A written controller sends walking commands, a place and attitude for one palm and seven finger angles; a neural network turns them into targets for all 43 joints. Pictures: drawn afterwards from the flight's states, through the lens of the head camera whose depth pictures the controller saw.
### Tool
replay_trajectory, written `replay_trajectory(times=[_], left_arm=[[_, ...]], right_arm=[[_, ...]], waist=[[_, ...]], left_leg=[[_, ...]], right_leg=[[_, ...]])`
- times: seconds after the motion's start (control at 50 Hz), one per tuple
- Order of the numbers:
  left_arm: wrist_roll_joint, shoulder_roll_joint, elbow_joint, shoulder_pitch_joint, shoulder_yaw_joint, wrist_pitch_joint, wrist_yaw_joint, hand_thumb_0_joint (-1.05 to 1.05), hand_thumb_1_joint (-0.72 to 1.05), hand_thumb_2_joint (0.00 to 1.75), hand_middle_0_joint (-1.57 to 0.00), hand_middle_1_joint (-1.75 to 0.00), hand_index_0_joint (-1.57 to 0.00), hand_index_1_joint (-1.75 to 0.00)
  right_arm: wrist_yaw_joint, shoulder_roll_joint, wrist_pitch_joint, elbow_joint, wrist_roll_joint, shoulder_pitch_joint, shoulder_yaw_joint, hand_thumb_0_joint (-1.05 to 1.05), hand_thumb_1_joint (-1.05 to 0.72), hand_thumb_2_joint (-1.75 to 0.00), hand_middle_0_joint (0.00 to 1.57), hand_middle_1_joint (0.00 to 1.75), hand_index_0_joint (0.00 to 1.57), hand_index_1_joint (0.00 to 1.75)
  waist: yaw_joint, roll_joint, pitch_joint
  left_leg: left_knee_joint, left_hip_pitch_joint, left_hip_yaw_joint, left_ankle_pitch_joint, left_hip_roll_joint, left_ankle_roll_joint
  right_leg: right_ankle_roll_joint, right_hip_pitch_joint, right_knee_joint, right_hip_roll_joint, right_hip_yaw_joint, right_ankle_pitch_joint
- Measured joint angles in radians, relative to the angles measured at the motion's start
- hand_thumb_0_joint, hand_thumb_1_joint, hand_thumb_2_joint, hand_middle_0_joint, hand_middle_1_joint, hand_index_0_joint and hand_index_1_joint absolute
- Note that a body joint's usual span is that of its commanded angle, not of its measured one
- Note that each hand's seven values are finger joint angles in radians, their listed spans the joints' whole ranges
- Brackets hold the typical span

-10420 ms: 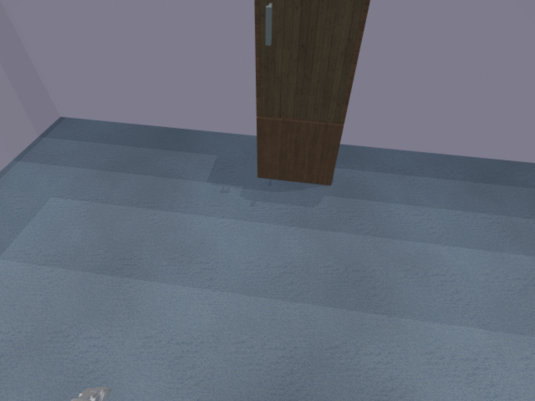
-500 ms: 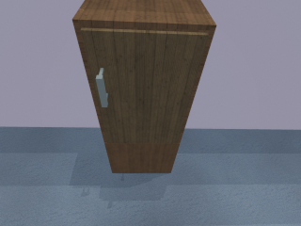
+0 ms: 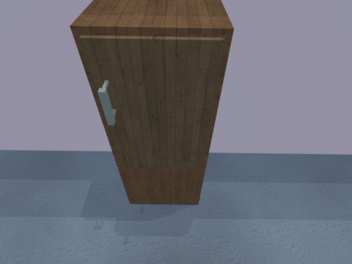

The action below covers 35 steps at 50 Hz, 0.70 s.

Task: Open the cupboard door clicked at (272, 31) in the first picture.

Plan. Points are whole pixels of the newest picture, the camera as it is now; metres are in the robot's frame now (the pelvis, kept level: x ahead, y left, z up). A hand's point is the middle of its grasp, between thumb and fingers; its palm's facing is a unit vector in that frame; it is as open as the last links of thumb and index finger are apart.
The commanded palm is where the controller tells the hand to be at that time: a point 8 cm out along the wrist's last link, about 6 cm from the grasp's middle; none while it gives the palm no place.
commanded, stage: come to a stop and stand still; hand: left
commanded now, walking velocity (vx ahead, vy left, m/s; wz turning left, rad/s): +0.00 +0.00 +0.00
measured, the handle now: (108, 103) +0.55 +0.24 +0.06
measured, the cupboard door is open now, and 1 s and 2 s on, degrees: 0 0 0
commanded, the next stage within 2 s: look again from close up in 0.76 s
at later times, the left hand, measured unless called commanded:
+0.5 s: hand out of the picture -0.02 +0.15 -0.17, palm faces +0.06 -0.99 -0.15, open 7.4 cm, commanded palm none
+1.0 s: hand out of the picture -0.01 +0.18 -0.18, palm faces +0.02 -0.99 -0.16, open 7.4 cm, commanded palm none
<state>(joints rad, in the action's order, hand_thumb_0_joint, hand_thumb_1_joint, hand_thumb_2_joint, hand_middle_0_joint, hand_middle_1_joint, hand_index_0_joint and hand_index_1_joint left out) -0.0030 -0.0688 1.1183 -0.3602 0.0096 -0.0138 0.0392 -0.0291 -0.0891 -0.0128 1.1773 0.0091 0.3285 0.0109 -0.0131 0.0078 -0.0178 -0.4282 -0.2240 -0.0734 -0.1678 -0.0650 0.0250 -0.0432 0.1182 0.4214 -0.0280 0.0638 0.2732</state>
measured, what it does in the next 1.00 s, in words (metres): stands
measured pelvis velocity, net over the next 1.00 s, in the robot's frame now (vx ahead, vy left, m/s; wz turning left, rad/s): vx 0.01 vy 0.03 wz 0.00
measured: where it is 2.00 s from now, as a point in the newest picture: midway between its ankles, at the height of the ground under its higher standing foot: outside the picture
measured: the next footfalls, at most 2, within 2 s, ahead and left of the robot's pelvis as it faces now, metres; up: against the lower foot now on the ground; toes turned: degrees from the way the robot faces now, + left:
none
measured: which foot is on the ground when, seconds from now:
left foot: down 0.00-1.00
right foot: down 0.00-1.00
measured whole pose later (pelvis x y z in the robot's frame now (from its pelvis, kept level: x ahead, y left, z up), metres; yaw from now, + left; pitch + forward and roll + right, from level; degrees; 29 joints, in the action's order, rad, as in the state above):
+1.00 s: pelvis +0.01 +0.03 +0.00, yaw +0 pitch -2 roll -1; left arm -0.01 -0.11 1.10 -0.34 0.02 -0.04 0.05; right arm -0.02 -0.15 0.01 1.09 0.01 0.29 0.01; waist -0.02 0.01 -0.05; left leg -0.52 -0.26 -0.08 -0.23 -0.04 -0.01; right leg -0.01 0.13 0.47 0.00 0.05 0.31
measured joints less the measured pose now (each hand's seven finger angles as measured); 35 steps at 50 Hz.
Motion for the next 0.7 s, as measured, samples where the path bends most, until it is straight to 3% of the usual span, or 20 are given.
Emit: replay_trajectory(times=[0.24,0.7], left_arm=[[-0.005,0.005,0.009,-0.026,-0.005,-0.005,0.005,0.0,0.9,0.9,-0.2,-0.3,-0.2,-0.3],[-0.007,-0.031,-0.003,0.014,-0.01,-0.003,0.006,0.0,0.9,0.9,-0.19,-0.3,-0.2,-0.3]], right_arm=[[-0.013,-0.018,0.008,-0.007,-0.003,-0.036,0.004,0.01,-0.92,-0.9,0.2,0.3,0.2,0.29],[-0.01,-0.028,0.015,-0.011,-0.002,-0.037,-0.008,0.01,-0.92,-0.9,0.2,0.3,0.2,0.29]], waist=[[0.017,-0.007,-0.003],[0.013,-0.006,-0.009]], left_leg=[[0.008,0.02,-0.003,-0.012,0.003,0.002],[0.031,0.048,-0.016,-0.016,0.025,-0.014]], right_leg=[[0.002,-0.019,-0.009,0.003,-0.003,0.01],[0.02,-0.042,-0.024,0.024,-0.013,0.014]])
